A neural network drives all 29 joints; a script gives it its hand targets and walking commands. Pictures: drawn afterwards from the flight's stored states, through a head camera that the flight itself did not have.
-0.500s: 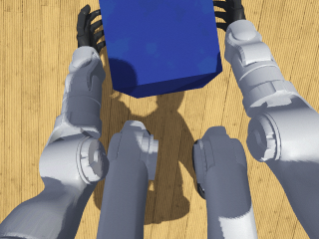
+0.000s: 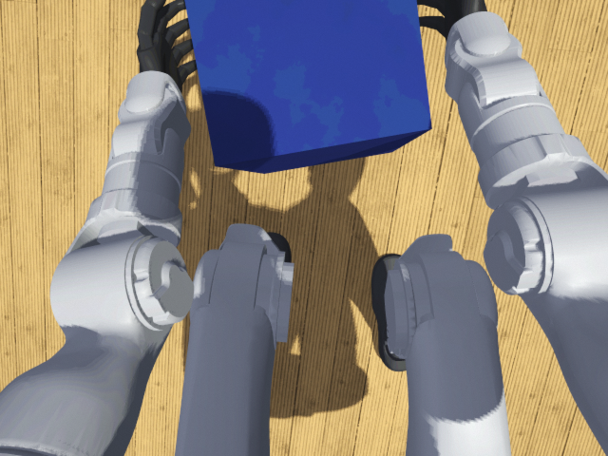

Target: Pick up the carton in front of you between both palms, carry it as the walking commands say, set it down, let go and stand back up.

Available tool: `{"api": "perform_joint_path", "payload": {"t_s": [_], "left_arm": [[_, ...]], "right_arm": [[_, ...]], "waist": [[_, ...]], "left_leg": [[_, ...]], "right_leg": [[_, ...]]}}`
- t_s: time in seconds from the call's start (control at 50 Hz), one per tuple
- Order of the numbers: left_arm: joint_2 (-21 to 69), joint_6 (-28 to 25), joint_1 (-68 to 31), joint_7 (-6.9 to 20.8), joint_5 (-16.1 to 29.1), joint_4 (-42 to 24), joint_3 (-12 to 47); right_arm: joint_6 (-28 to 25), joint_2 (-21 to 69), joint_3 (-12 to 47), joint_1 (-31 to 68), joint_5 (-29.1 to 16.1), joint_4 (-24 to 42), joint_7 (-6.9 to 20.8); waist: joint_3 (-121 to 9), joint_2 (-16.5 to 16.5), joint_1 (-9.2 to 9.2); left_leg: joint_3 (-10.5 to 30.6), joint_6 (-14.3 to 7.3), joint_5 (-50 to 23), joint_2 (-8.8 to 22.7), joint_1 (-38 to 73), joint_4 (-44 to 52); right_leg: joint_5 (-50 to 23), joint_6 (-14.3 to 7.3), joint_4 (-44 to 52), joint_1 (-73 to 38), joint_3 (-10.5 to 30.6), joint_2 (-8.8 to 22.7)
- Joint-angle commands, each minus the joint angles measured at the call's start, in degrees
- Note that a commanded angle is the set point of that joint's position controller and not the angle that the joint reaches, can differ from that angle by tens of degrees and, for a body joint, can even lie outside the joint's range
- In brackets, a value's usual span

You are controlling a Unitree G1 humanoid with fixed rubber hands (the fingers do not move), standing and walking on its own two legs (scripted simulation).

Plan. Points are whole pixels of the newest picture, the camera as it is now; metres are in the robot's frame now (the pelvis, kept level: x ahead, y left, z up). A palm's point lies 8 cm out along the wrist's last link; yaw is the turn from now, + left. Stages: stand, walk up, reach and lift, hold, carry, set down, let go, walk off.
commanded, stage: set down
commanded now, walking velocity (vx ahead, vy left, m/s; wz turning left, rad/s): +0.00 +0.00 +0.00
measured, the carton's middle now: (312, 78) +0.50 +0.05 -0.24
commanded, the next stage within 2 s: let go in 1.26 s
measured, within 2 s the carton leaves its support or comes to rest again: rests again in 0.02 s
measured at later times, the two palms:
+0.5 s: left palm (89, 63) +0.48 +0.24 -0.09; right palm out of the picture +0.55 -0.13 -0.09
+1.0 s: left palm out of the picture +0.48 +0.25 +0.06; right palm out of the picture +0.55 -0.14 +0.06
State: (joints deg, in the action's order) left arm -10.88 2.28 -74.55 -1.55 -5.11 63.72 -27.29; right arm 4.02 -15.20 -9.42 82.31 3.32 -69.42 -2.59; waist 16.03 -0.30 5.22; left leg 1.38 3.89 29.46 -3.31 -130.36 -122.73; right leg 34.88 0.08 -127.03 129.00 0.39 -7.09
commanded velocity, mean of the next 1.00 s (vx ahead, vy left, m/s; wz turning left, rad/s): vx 0.00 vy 0.00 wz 0.00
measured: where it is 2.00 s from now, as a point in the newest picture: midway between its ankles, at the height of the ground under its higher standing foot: (330, 320)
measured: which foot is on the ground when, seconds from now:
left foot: down 0.00-1.00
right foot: down 0.00-1.00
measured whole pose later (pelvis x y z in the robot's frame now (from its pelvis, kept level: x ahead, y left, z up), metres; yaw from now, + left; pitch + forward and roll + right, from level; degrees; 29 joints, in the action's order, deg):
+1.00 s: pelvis +0.02 +0.01 +0.17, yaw +0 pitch +46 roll +1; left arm -11.4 7.7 -53.0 -4.0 6.3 41.2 -17.4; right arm 9.4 -17.7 -9.4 62.6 -1.7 -49.6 -1.5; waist -4.9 -1.5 5.5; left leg 0.8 0.9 25.0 -2.2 -111.3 -89.9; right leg 30.1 0.0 -93.1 109.3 1.7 -4.0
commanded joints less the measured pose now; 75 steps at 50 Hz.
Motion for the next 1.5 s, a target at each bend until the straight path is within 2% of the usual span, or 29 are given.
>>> {"api": "perform_joint_path", "payload": {"t_s": [0.0,0.1,0.14,0.2,0.26,0.36,0.4,0.48,0.54,0.62,0.74,0.86,1.26,1.36,1.48], "left_arm": [[-10.8,-3.2,-6.4,-2.8,5.3,-0.3,3.4],[-13.3,-6.2,-10.2,-3.4,14.0,-4.1,10.4],[-12.9,-6.2,-9.5,-3.4,16.7,-5.9,12.7],[-13.7,-5.4,-6.9,-3.8,19.6,-8.4,14.8],[-14.9,-4.3,-4.1,-4.7,20.6,-13.0,15.0],[-13.7,-0.4,0.3,-6.1,18.7,-23.1,14.3],[-11.9,1.2,1.3,-6.3,17.1,-24.3,13.7],[-7.7,2.2,2.8,-5.9,14.1,-22.2,12.4],[-6.4,1.9,3.4,-5.4,12.8,-21.4,11.9],[-6.3,1.8,4.6,-5.2,11.9,-21.8,11.2],[-7.4,2.7,7.2,-4.6,11.7,-25.6,10.0],[-7.6,4.1,9.8,-3.3,11.9,-29.1,9.5],[-4.6,2.2,16.6,0.1,7.2,-26.2,7.3],[-4.6,1.5,24.7,1.9,4.1,-27.1,7.6],[-6.3,0.9,38.9,5.1,1.1,-33.2,11.2]], "right_arm": [[-2.2,-9.2,3.3,9.6,-4.7,3.5,-2.4],[-4.1,-8.5,9.8,13.1,-12.8,10.6,-2.4],[-4.1,-9.0,11.1,12.9,-14.8,13.4,-2.3],[-3.4,-11.3,11.3,10.8,-15.7,16.6,-2.7],[-2.1,-12.9,10.2,8.5,-15.1,19.4,-3.1],[1.2,-12.8,6.6,4.9,-12.9,25.8,-3.3],[2.5,-12.2,4.9,3.2,-11.6,24.8,-3.0],[2.4,-10.6,2.0,0.5,-9.2,19.4,-1.6],[1.6,-10.3,0.6,-0.7,-8.0,17.0,-0.7],[1.1,-10.1,-0.1,-1.3,-7.2,16.8,-0.1],[2.1,-9.7,0.5,-1.6,-6.7,22.4,0.2],[4.0,-9.1,0.0,-3.3,-5.6,26.8,0.6],[2.2,-5.6,-3.1,-11.6,-2.3,22.8,3.0],[2.1,-2.6,-4.5,-21.3,1.1,25.1,1.6],[1.1,1.2,-4.1,-37.6,2.9,35.3,-1.3]], "waist": [[-50.0,-3.7,2.28],[-58.2,-5.8,3.45],[-62.8,-6.2,3.39],[-69.9,-6.3,2.63],[-77.2,-6.1,2.47],[-84.7,-4.7,2.24],[-79.6,-3.6,1.74],[-67.4,-1.6,0.66],[-66.3,-0.9,0.42],[-69.5,-1.4,1.07],[-78.2,-4.5,2.24],[-81.6,-6.4,1.95],[-72.0,-4.4,1.47],[-75.4,-4.2,0.54],[-71.6,-1.9,0.34]], "left_leg": [[-3.8,-0.7,-13.1,1.6,24.5,6.3],[-3.1,-1.8,-20.4,3.0,25.7,5.0],[-3.2,-1.8,-22.7,3.1,28.5,4.8],[-3.4,-1.7,-24.0,3.1,33.8,5.0],[-4.1,-1.6,-23.7,2.4,39.7,6.3],[-5.2,-1.7,-20.8,0.4,49.0,11.6],[-5.1,-1.6,-18.1,0.0,48.0,14.2],[-4.3,-1.2,-14.7,0.2,42.5,18.2],[-4.0,-0.8,-15.3,0.4,42.1,20.7],[-4.3,-0.5,-16.1,0.3,44.1,24.4],[-5.3,-0.5,-19.3,-0.1,48.2,30.0],[-6.1,-0.6,-21.9,-0.6,50.9,35.5],[-4.3,-0.7,-26.0,0.2,65.9,58.1],[-3.9,-1.2,-29.6,0.1,73.6,63.1],[-2.4,-2.7,-33.3,0.4,88.0,69.6]], "right_leg": [[-11.8,1.3,13.8,-21.0,2.4,3.3],[-19.6,1.5,10.9,-25.6,3.4,4.5],[-21.2,1.5,10.4,-28.6,3.0,4.6],[-21.0,1.4,10.1,-32.8,1.6,4.7],[-19.2,1.2,10.7,-36.5,0.0,4.2],[-13.8,0.4,15.4,-37.8,-2.4,2.8],[-10.3,0.1,18.1,-33.9,-2.9,2.5],[-7.2,-0.2,22.0,-26.3,-2.6,2.7],[-8.2,-0.4,24.6,-25.8,-2.3,2.7],[-9.6,-0.4,28.3,-29.2,-2.3,2.5],[-14.3,0.3,34.0,-40.1,-2.3,1.9],[-18.8,1.1,39.6,-49.2,-2.2,1.5],[-24.5,1.6,62.4,-63.2,0.4,2.9],[-29.6,2.1,68.1,-71.7,0.8,3.1],[-31.7,2.1,75.5,-79.2,0.8,3.0]]}}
